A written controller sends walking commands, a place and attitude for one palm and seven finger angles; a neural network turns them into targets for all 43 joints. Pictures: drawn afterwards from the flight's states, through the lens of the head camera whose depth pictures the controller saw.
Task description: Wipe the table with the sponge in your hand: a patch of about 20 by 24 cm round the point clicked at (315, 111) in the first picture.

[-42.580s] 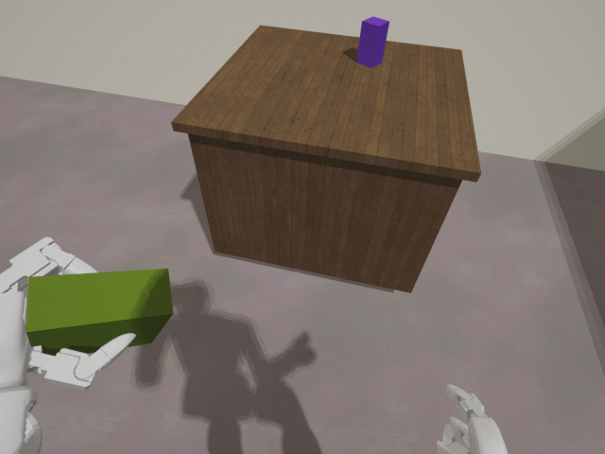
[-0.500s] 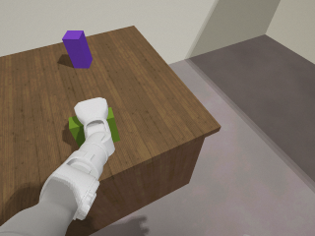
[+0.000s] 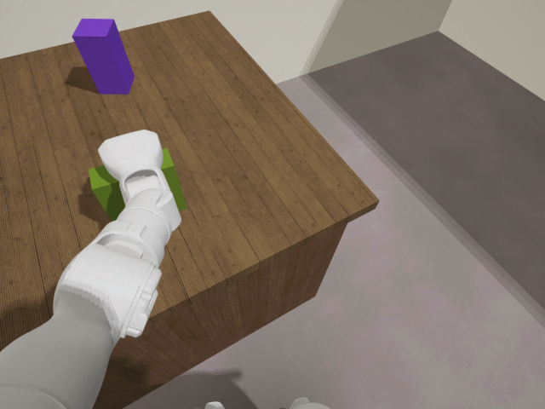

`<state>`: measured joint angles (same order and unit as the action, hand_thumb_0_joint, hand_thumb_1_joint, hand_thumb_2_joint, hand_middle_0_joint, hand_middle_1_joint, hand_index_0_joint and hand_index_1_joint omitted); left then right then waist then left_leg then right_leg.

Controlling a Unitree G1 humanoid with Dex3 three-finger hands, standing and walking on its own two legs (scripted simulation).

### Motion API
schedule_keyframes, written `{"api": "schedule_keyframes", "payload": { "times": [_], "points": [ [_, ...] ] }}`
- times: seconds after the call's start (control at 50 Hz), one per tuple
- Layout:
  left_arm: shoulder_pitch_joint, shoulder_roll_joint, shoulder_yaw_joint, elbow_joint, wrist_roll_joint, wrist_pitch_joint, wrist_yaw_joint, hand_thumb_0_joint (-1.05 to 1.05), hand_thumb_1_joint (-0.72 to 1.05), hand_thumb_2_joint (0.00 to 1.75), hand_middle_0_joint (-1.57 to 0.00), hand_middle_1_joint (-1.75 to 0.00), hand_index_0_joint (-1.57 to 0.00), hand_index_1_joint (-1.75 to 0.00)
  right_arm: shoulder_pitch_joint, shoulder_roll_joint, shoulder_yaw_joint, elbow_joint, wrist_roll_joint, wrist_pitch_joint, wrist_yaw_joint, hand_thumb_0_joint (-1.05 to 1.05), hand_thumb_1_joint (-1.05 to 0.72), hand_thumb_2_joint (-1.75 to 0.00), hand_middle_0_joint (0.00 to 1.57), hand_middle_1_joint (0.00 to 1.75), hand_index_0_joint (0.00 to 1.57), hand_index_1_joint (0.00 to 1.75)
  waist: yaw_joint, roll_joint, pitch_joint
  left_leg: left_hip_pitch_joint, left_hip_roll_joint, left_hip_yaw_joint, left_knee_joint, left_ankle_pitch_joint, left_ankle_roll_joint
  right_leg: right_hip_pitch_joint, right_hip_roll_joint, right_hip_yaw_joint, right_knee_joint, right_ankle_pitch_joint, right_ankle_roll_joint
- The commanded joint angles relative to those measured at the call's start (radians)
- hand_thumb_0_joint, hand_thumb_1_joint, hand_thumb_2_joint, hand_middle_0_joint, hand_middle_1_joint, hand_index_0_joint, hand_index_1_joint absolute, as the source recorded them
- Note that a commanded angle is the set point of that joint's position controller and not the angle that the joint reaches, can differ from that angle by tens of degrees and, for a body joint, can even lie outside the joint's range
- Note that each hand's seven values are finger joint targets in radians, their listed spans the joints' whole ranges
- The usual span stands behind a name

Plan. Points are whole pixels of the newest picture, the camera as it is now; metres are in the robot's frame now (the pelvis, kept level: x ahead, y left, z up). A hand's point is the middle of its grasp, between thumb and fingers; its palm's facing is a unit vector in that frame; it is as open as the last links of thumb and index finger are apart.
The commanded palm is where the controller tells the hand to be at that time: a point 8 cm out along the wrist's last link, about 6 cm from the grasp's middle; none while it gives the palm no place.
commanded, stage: wipe forward along the third lane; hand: left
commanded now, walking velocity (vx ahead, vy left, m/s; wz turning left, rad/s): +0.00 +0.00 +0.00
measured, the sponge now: (144, 197) +0.47 +0.18 -0.01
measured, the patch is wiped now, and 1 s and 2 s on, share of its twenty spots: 0.95 1.00 1.00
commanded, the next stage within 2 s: wipe back along the third lane in 0.44 s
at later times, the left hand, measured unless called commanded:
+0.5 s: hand (131, 155) +0.54 +0.20 +0.03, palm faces -0.11 +0.00 -0.99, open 9.2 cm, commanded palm +0.54 +0.19 +0.06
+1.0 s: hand (131, 158) +0.53 +0.20 +0.03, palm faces -0.07 -0.01 -1.00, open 9.2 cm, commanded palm +0.49 +0.17 +0.06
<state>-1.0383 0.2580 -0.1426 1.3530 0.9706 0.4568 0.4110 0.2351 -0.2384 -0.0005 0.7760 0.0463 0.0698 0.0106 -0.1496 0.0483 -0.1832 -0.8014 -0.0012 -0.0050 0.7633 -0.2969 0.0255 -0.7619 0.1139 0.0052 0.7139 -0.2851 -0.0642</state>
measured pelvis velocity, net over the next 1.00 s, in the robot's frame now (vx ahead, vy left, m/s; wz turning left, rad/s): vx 0.05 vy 0.04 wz -0.01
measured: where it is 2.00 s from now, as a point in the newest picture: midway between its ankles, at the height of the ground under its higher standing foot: outside the picture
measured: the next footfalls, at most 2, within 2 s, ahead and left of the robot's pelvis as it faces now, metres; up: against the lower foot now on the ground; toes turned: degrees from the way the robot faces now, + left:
none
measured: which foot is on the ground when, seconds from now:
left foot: down 0.00-1.00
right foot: down 0.00-1.00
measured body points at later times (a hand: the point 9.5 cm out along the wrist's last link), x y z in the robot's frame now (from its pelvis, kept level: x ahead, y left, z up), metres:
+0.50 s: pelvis +0.01 +0.03 -0.01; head +0.13 +0.05 +0.43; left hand +0.54 +0.20 +0.08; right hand +0.02 -0.24 -0.13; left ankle +0.03 +0.10 -0.70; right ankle +0.02 -0.08 -0.70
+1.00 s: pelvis +0.05 +0.04 +0.00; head +0.13 +0.06 +0.45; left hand +0.53 +0.20 +0.08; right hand +0.08 -0.22 -0.13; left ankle +0.03 +0.10 -0.70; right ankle +0.02 -0.08 -0.70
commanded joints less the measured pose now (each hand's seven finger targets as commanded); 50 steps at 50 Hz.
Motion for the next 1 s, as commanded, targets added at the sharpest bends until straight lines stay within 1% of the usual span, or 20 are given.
{"api": "schedule_keyframes", "payload": {
  "times": [0.0,0.04,0.14,0.2,0.28,0.32,0.38,0.46,0.5,0.52,0.54,0.58,0.6,0.64,0.66,0.68,0.8,0.88,0.92,0.98],
  "points": [
    [-0.398,0.244,0.012,-0.088,0.042,0.024,0.021,0.00,0.10,1.30,-1.20,-1.60,-1.20,-1.60,0.062,-0.166,-0.044,-0.085,0.003,-0.021,-0.001,0.00,-0.90,-0.90,0.20,0.30,0.20,0.30,-0.024,-0.074,-0.343,0.129,-0.003,0.010,-0.050,0.053,0.034,0.248,-0.062,0.048,-0.107,0.218,0.041],
    [-0.396,0.244,0.000,-0.065,0.055,0.031,0.012,0.00,0.10,1.30,-1.20,-1.60,-1.20,-1.60,0.075,-0.169,-0.043,-0.084,0.002,-0.017,0.000,0.00,-0.90,-0.90,0.20,0.30,0.20,0.30,-0.029,-0.053,-0.319,0.131,-0.003,0.008,-0.046,0.050,0.033,0.214,-0.058,0.043,-0.108,0.199,0.039],
    [-0.459,0.273,0.008,-0.061,0.069,0.026,0.001,0.00,0.10,1.30,-1.20,-1.60,-1.20,-1.60,0.099,-0.176,-0.044,-0.084,-0.002,-0.015,0.001,0.00,-0.90,-0.90,0.20,0.30,0.20,0.30,-0.043,-0.010,-0.340,0.156,0.007,-0.003,-0.035,0.069,0.034,0.163,-0.051,0.028,-0.091,0.172,0.033],
    [-0.496,0.207,-0.027,-0.069,0.069,0.018,-0.006,0.00,0.10,1.30,-1.20,-1.60,-1.20,-1.60,0.108,-0.174,-0.052,-0.082,-0.006,-0.014,0.007,0.00,-0.90,-0.90,0.20,0.30,0.20,0.30,-0.060,0.018,-0.345,0.199,0.016,-0.019,-0.030,0.106,0.031,0.110,-0.044,0.009,-0.078,0.171,0.027],
    [-0.524,0.244,-0.004,-0.052,0.069,0.020,0.003,0.00,0.10,1.30,-1.20,-1.60,-1.20,-1.60,0.131,-0.184,-0.052,-0.073,-0.012,-0.010,0.010,0.00,-0.90,-0.90,0.20,0.30,0.20,0.30,-0.067,0.001,-0.374,0.200,0.020,-0.027,-0.012,0.121,0.032,0.089,-0.039,0.004,-0.065,0.167,0.027],
    [-0.530,0.221,-0.010,-0.038,0.058,0.026,0.005,0.00,0.10,1.30,-1.20,-1.60,-1.20,-1.60,0.138,-0.185,-0.055,-0.071,-0.014,-0.011,0.013,0.00,-0.90,-0.90,0.20,0.30,0.20,0.30,-0.071,0.003,-0.371,0.206,0.021,-0.033,-0.006,0.145,0.030,0.075,-0.037,-0.002,-0.058,0.178,0.026],
    [-0.554,0.251,-0.001,-0.022,0.066,0.036,0.004,0.00,0.10,1.30,-1.20,-1.60,-1.20,-1.60,0.148,-0.190,-0.052,-0.068,-0.017,-0.006,0.015,0.00,-0.90,-0.90,0.20,0.30,0.20,0.30,-0.079,-0.001,-0.378,0.185,0.021,-0.030,0.002,0.141,0.032,0.084,-0.037,0.000,-0.056,0.188,0.027],
    [-0.612,0.243,-0.021,-0.014,0.079,0.045,-0.009,0.00,0.10,1.30,-1.20,-1.60,-1.20,-1.60,0.163,-0.195,-0.051,-0.064,-0.019,0.001,0.018,0.00,-0.90,-0.90,0.20,0.30,0.20,0.30,-0.098,0.018,-0.364,0.207,0.029,-0.047,0.004,0.155,0.029,0.033,-0.032,-0.012,-0.048,0.161,0.025],
    [-0.631,0.265,0.000,-0.019,0.082,0.039,-0.011,0.00,0.10,1.30,-1.20,-1.60,-1.20,-1.60,0.170,-0.199,-0.056,-0.061,-0.022,0.001,0.020,0.00,-0.90,-0.90,0.20,0.30,0.20,0.30,-0.100,0.040,-0.392,0.231,0.034,-0.057,0.013,0.182,0.028,0.019,-0.031,-0.015,-0.039,0.166,0.021],
    [-0.620,0.243,-0.019,-0.011,0.083,0.040,-0.014,0.00,0.10,1.30,-1.20,-1.60,-1.20,-1.60,0.178,-0.197,-0.055,-0.067,-0.022,0.003,0.020,0.00,-0.90,-0.90,0.20,0.30,0.20,0.30,-0.101,0.028,-0.396,0.232,0.033,-0.060,0.015,0.183,0.027,0.013,-0.029,-0.017,-0.036,0.158,0.023],
    [-0.581,0.242,-0.009,-0.003,0.084,0.041,-0.016,0.00,0.10,1.30,-1.20,-1.60,-1.20,-1.60,0.182,-0.195,-0.056,-0.069,-0.025,0.002,0.024,0.00,-0.90,-0.90,0.20,0.30,0.20,0.30,-0.086,0.045,-0.411,0.243,0.035,-0.058,0.019,0.205,0.025,0.019,-0.028,-0.021,-0.032,0.174,0.020],
    [-0.529,0.168,-0.047,-0.026,0.072,0.038,-0.026,0.00,0.10,1.30,-1.20,-1.60,-1.20,-1.60,0.181,-0.187,-0.059,-0.080,-0.025,0.008,0.034,0.00,-0.90,-0.90,0.20,0.30,0.20,0.30,-0.075,0.046,-0.436,0.277,0.039,-0.062,0.020,0.233,0.020,0.027,-0.023,-0.025,-0.033,0.194,0.020],
    [-0.510,0.173,-0.024,-0.034,0.059,0.032,-0.027,0.00,0.10,1.30,-1.20,-1.60,-1.20,-1.60,0.176,-0.186,-0.064,-0.079,-0.024,0.010,0.035,0.00,-0.90,-0.90,0.20,0.30,0.20,0.30,-0.064,0.051,-0.449,0.296,0.041,-0.065,0.017,0.256,0.018,0.036,-0.023,-0.026,-0.032,0.206,0.017],
    [-0.476,0.143,-0.041,-0.034,0.045,0.033,-0.030,0.00,0.10,1.30,-1.20,-1.60,-1.20,-1.60,0.172,-0.181,-0.062,-0.080,-0.020,0.018,0.037,0.00,-0.90,-0.90,0.20,0.30,0.20,0.30,-0.060,0.022,-0.415,0.288,0.041,-0.066,0.008,0.240,0.017,0.036,-0.021,-0.030,-0.042,0.191,0.021],
    [-0.482,0.101,-0.074,-0.045,0.038,0.034,-0.031,0.00,0.10,1.30,-1.20,-1.60,-1.20,-1.60,0.165,-0.177,-0.061,-0.079,-0.019,0.018,0.038,0.00,-0.90,-0.90,0.20,0.30,0.20,0.30,-0.068,0.022,-0.390,0.290,0.042,-0.066,0.000,0.226,0.018,0.026,-0.020,-0.029,-0.051,0.181,0.023],
    [-0.465,0.113,-0.057,-0.042,0.032,0.038,-0.026,0.00,0.10,1.30,-1.20,-1.60,-1.20,-1.60,0.162,-0.179,-0.061,-0.074,-0.017,0.019,0.040,0.00,-0.90,-0.90,0.20,0.30,0.20,0.30,-0.058,0.012,-0.380,0.290,0.043,-0.067,-0.009,0.216,0.019,0.036,-0.021,-0.031,-0.059,0.176,0.023],
    [-0.358,0.064,-0.059,-0.082,-0.003,0.044,-0.026,0.00,0.10,1.30,-1.20,-1.60,-1.20,-1.60,0.131,-0.167,-0.065,-0.070,-0.011,0.031,0.049,0.00,-0.90,-0.90,0.20,0.30,0.20,0.30,-0.016,0.014,-0.400,0.336,0.038,-0.049,-0.034,0.295,0.013,0.130,-0.026,-0.025,-0.070,0.278,0.019],
    [-0.227,-0.021,-0.101,-0.106,-0.015,0.045,-0.032,0.00,0.10,1.30,-1.20,-1.60,-1.20,-1.60,0.105,-0.153,-0.067,-0.081,-0.009,0.048,0.058,0.00,-0.90,-0.90,0.20,0.30,0.20,0.30,0.012,-0.020,-0.384,0.366,0.034,-0.040,-0.049,0.358,0.010,0.186,-0.025,-0.029,-0.085,0.357,0.019],
    [-0.205,-0.040,-0.109,-0.126,-0.022,0.043,-0.031,0.00,0.10,1.30,-1.20,-1.60,-1.20,-1.60,0.087,-0.150,-0.069,-0.079,-0.008,0.057,0.059,0.00,-0.90,-0.90,0.20,0.30,0.20,0.30,0.018,-0.011,-0.363,0.386,0.035,-0.037,-0.054,0.400,0.006,0.196,-0.029,-0.027,-0.088,0.391,0.018],
    [-0.134,-0.071,-0.123,-0.143,-0.023,0.053,-0.027,0.00,0.10,1.30,-1.20,-1.60,-1.20,-1.60,0.055,-0.144,-0.070,-0.084,-0.006,0.073,0.063,0.00,-0.90,-0.90,0.20,0.30,0.20,0.30,0.036,-0.058,-0.350,0.403,0.033,-0.031,-0.071,0.427,0.004,0.241,-0.032,-0.029,-0.102,0.430,0.016]
  ]
}}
